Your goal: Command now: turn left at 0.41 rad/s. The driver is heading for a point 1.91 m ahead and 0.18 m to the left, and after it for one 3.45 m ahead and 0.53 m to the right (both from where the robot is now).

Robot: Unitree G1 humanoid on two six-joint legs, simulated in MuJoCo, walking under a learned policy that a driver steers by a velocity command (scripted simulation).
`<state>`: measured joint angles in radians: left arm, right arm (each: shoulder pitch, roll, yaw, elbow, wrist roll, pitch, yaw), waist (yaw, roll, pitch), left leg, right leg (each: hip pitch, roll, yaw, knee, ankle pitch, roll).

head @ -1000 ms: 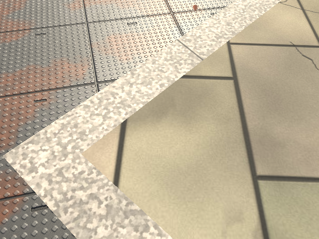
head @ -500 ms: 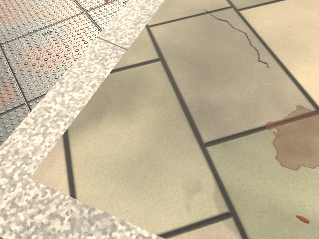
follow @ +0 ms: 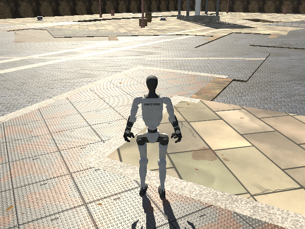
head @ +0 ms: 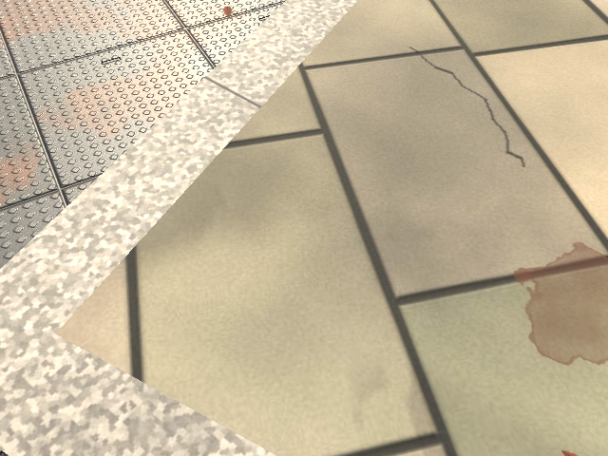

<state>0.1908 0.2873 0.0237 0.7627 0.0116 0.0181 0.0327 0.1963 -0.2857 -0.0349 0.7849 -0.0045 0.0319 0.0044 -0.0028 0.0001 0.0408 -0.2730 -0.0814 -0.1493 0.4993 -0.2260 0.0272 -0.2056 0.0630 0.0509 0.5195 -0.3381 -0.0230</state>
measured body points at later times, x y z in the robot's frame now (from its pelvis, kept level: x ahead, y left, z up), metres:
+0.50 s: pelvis +0.02 +0.04 +0.00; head +0.03 +0.07 +0.45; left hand +0.01 +0.34 -0.13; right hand +0.22 -0.19 -0.10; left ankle -0.03 +0.10 -0.74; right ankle +0.00 -0.10 -0.68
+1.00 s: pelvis +0.26 +0.08 -0.02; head +0.30 +0.09 +0.43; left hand +0.35 +0.37 -0.13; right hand +0.35 -0.17 -0.15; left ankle +0.07 +0.15 -0.63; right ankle +0.35 +0.05 -0.74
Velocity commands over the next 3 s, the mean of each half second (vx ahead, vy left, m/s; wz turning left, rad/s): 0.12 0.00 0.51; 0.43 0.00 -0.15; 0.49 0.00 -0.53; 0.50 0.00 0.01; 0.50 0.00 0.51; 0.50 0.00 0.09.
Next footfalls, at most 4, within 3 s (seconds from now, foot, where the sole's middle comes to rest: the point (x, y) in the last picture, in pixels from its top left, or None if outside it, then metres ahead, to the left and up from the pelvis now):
0.02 right None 0.01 -0.10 -0.78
0.40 left None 0.00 0.11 -0.78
0.90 right None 0.39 0.05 -0.77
1.42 left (213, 366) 0.68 0.24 -0.77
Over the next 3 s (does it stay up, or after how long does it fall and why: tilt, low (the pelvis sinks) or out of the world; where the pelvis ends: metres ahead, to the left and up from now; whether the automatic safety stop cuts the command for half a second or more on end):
stays up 1.31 0.17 -0.01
